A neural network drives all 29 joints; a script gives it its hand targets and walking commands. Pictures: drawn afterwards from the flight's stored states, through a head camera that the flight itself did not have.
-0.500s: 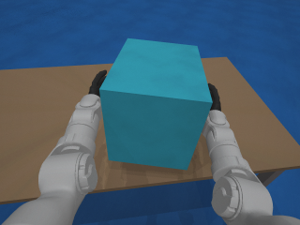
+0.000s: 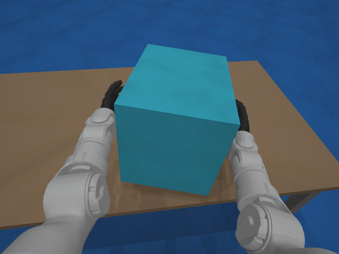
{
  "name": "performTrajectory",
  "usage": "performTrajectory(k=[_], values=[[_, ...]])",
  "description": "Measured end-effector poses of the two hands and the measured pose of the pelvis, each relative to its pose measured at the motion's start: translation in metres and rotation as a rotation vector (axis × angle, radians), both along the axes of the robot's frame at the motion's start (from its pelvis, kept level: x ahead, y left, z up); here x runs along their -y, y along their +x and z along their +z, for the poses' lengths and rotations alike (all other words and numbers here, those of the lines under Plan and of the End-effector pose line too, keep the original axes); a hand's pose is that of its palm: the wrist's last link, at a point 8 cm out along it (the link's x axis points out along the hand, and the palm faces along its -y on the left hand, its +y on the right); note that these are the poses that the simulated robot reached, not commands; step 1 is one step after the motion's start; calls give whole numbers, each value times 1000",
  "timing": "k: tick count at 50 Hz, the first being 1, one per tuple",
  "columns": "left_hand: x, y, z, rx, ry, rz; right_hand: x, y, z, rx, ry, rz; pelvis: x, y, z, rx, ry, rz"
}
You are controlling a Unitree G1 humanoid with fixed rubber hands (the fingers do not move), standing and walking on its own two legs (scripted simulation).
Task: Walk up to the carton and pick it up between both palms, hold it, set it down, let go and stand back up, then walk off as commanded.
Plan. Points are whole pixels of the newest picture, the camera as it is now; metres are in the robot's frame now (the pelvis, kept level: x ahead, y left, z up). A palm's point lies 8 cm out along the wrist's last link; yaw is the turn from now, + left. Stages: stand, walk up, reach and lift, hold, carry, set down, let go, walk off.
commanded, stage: set down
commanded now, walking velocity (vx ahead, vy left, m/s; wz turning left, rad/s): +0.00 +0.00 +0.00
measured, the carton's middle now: (176, 115) +0.46 -0.01 +0.07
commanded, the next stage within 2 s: none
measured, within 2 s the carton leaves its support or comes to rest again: rests again in 1.36 s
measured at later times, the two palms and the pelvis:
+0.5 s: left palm (110, 112) +0.43 +0.16 +0.12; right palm (239, 134) +0.37 -0.16 +0.08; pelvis +0.00 +0.00 +0.00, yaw +0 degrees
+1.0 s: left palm (108, 116) +0.43 +0.16 +0.11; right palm (237, 136) +0.37 -0.16 +0.08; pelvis +0.00 +0.00 +0.00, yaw +0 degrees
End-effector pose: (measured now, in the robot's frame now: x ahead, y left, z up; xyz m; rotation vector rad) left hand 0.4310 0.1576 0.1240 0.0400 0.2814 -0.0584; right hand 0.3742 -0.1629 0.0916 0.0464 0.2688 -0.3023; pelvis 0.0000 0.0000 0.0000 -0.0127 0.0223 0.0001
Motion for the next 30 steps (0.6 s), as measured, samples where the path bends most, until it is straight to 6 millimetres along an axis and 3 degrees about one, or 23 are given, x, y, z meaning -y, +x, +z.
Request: performTrajectory(k=[30], values=[[-1, 0, -8, 23, 38, -29, -2, -4, -7, 14, -16, -9, 0, 0, 0, 0, 0, 0]])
